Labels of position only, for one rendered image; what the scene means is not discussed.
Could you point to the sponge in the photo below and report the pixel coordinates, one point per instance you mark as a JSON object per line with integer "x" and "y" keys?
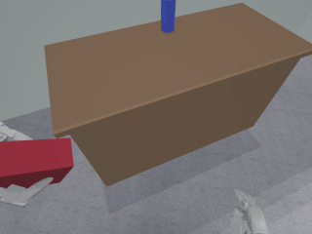
{"x": 25, "y": 162}

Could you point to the left robot hand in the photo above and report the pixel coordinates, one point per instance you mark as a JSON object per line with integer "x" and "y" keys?
{"x": 16, "y": 195}

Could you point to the right robot hand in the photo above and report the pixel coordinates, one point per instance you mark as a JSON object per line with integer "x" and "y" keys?
{"x": 247, "y": 222}

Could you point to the table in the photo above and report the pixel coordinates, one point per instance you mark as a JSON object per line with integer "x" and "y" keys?
{"x": 138, "y": 97}

